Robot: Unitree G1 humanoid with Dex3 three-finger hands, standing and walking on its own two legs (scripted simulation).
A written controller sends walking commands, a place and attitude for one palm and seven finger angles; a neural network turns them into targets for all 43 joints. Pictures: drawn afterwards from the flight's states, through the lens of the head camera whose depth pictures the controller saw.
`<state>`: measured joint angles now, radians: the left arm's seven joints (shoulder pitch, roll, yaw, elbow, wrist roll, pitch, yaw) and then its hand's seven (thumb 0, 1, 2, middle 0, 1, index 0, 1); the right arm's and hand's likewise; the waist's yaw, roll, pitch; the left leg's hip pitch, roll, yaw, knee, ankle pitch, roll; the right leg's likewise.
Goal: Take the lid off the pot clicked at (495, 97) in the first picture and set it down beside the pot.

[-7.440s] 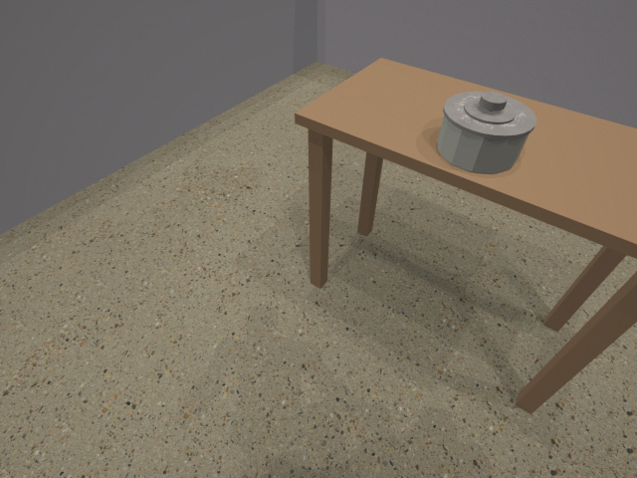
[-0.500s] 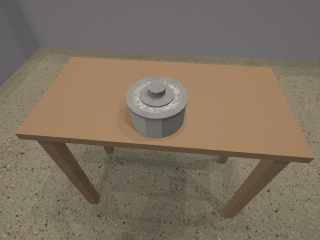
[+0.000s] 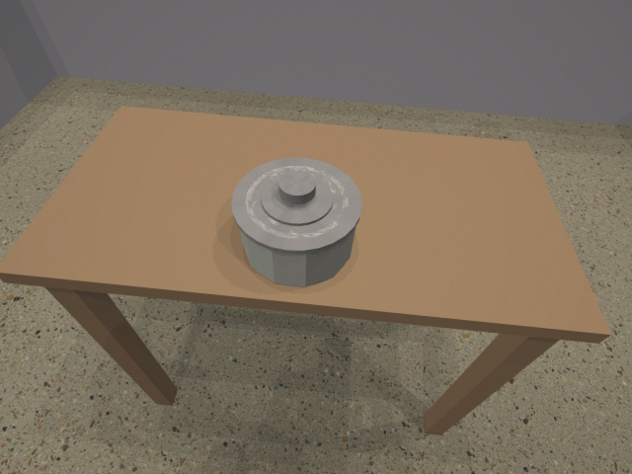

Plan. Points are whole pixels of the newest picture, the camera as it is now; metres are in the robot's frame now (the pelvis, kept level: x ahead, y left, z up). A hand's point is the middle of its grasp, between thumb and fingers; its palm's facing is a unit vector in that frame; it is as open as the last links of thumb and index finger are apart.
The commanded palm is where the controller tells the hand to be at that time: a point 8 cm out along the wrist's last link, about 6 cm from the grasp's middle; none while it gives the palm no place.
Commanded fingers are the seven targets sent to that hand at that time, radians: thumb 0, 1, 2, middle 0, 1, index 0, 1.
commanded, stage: look again from close up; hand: left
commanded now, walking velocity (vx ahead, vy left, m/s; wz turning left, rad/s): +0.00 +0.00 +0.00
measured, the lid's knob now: (297, 186) +0.47 +0.06 +0.10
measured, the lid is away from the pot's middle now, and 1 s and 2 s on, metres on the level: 0.00 0.00 0.00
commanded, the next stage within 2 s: lift the closed hand beside the body in 0.78 s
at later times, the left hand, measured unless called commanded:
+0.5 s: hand out of the picture +0.02 +0.15 -0.18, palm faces +0.01 -0.99 -0.17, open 7.4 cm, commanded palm none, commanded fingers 0.00 0.90 0.90 -0.20 -0.30 -0.20 -0.30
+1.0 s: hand out of the picture +0.08 +0.17 -0.13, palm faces +0.15 -0.94 -0.32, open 7.0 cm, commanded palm +0.11 +0.20 -0.05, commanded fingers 0.00 0.90 0.90 -0.51 -0.64 -0.51 -0.64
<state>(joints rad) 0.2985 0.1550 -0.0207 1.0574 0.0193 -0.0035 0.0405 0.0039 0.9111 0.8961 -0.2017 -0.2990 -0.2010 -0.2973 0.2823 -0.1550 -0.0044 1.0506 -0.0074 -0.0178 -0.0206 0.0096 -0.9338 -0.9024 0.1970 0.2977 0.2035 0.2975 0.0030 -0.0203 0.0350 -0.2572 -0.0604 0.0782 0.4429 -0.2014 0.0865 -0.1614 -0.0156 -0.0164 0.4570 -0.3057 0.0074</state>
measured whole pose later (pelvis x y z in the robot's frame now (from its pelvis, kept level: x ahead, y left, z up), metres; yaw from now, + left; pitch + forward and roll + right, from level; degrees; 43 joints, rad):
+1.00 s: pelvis +0.02 -0.02 +0.00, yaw +2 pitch +0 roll +0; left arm 0.47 0.20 -0.04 0.52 -0.03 0.04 0.15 0.05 0.97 0.89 -0.25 -0.34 -0.25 -0.34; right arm 0.35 -0.19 0.02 0.97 0.05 -0.17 -0.05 0.02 -0.94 -0.90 0.20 0.30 0.20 0.30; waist 0.02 0.01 0.02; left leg -0.20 -0.05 0.04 0.44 -0.23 0.04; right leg -0.09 0.00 -0.05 0.43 -0.33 -0.02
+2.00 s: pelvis +0.00 -0.04 +0.00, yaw +1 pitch -4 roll +0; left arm 0.69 0.28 0.15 -0.25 -0.03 -0.09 0.07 0.02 0.90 0.90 -1.30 -1.50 -1.30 -1.50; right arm 0.19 -0.21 -0.01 0.61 0.02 -0.09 -0.07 0.01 -0.91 -0.90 0.20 0.30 0.20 0.30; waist 0.05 0.04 0.02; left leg -0.16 -0.02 0.04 0.42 -0.19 0.03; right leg -0.04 0.03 -0.05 0.38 -0.29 -0.04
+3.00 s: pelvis -0.02 -0.03 +0.00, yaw +3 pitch -1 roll -1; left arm 0.29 0.72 0.10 -0.32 0.70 0.01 -0.25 0.00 0.35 1.20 -1.12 -0.88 -1.12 -0.87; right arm 0.11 -0.29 0.02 0.53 0.05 0.13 -0.03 0.01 -0.91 -0.90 0.20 0.30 0.20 0.30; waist 0.06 0.13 0.00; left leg -0.29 -0.03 0.02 0.49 -0.19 0.05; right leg -0.15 0.02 -0.08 0.46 -0.29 -0.02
